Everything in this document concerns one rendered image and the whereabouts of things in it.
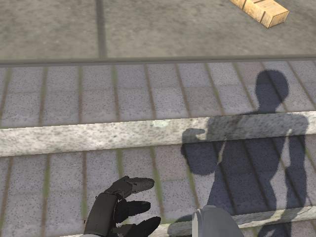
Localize left robot hand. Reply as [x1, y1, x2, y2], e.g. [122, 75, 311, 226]
[84, 176, 161, 237]

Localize robot right shin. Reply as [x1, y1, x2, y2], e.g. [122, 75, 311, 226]
[202, 204, 230, 214]

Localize robot right thigh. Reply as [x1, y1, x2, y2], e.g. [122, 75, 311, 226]
[192, 207, 245, 237]

